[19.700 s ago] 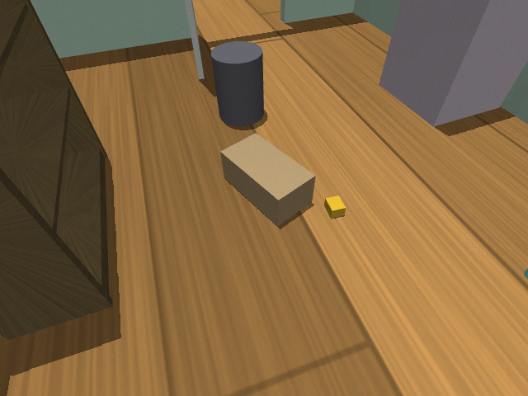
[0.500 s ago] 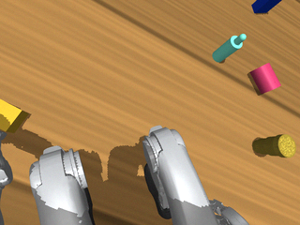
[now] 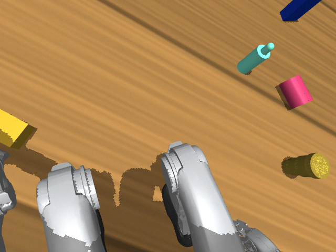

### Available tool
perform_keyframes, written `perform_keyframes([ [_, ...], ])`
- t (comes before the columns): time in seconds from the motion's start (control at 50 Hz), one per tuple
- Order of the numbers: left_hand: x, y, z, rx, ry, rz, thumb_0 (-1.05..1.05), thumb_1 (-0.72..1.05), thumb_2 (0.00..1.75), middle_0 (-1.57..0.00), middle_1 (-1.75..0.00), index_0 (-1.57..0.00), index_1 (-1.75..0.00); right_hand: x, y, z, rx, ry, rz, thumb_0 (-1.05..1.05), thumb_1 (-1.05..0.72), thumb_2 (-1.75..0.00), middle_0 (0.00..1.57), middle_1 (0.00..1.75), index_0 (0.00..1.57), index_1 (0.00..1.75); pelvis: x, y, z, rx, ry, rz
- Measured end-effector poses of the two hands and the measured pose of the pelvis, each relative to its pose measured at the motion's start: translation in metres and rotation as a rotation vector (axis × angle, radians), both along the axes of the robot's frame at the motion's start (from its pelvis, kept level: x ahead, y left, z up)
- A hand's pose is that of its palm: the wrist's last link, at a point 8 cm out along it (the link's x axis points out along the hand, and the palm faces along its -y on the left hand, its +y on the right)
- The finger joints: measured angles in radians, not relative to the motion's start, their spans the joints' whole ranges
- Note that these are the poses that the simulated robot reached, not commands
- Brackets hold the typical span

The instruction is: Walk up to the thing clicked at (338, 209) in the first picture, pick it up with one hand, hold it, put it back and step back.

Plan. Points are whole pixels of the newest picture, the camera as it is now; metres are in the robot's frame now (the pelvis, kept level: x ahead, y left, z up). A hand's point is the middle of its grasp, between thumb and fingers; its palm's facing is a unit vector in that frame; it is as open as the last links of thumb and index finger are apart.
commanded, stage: rise first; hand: left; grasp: from above
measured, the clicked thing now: (8, 129) +0.44 +0.36 -0.29
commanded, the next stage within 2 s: none
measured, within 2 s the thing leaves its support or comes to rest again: neither
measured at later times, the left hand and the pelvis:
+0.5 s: hand out of the picture +0.39 +0.38 -0.18, palm faces -0.21 -0.37 -0.90, open 14.0 cm; pelvis +0.00 +0.00 +0.00, yaw +0 degrees
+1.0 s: hand out of the picture +0.39 +0.38 -0.18, palm faces -0.20 -0.37 -0.90, open 14.0 cm; pelvis +0.00 +0.00 +0.00, yaw +0 degrees
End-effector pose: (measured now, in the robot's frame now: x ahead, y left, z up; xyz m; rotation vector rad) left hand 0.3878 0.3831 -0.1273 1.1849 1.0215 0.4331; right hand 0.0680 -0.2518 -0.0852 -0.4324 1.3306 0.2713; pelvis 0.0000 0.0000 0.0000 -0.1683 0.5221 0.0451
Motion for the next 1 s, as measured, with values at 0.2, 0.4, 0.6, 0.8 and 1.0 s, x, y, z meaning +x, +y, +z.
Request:
perform_keyframes([
  [0.2,0.004,-0.002,0.000,-0.005,-0.012,0.001,0.00,-0.56,0.95,-0.12,-1.08,-0.13,-1.07,-0.009,0.000,0.005,-0.007,0.008,-0.007,0.00,-0.94,-0.91,0.20,0.30,0.20,0.30,-0.001,0.001,0.000,-0.004,-0.004,-0.001],
  [0.4,0.004,-0.003,0.003,0.004,-0.004,0.006,0.00,-0.55,0.95,-0.12,-1.09,-0.13,-1.08,-0.018,0.000,0.005,0.007,0.021,-0.018,0.00,-0.94,-0.91,0.20,0.30,0.20,0.30,-0.001,0.001,0.000,-0.003,-0.004,-0.002],
  [0.6,0.003,-0.002,0.003,0.000,-0.009,0.021,0.00,-0.55,0.95,-0.12,-1.09,-0.13,-1.08,-0.020,-0.002,0.004,0.010,0.020,-0.006,0.00,-0.94,-0.91,0.20,0.30,0.20,0.30,-0.003,-0.001,-0.002,0.002,-0.016,-0.005],
  [0.8,0.007,-0.001,0.002,0.004,0.000,0.001,0.00,-0.54,0.94,-0.12,-1.09,-0.13,-1.08,-0.021,-0.001,0.006,0.005,0.014,-0.007,0.00,-0.94,-0.91,0.20,0.30,0.20,0.30,-0.003,0.000,-0.002,-0.003,-0.020,-0.006],
  [1.0,0.000,-0.002,0.002,-0.005,-0.005,0.022,0.00,-0.54,0.94,-0.12,-1.09,-0.13,-1.08,-0.016,0.001,0.006,0.020,0.013,-0.004,0.00,-0.94,-0.91,0.20,0.30,0.20,0.30,-0.001,-0.001,0.001,-0.001,-0.009,-0.004],
])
